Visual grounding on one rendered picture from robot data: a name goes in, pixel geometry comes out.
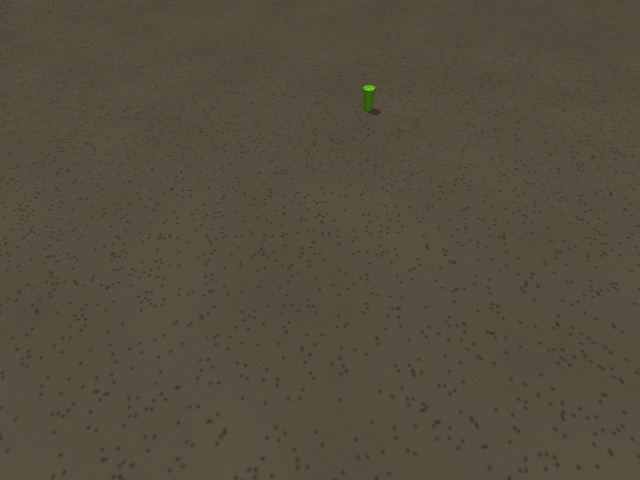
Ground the cup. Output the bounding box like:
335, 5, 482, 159
363, 85, 375, 111

